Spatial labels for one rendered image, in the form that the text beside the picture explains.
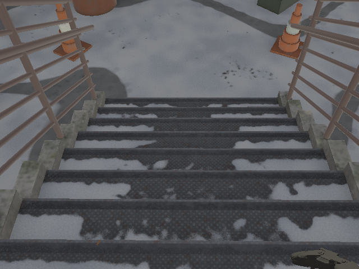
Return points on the right robot hand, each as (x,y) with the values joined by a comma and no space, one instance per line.
(321,259)

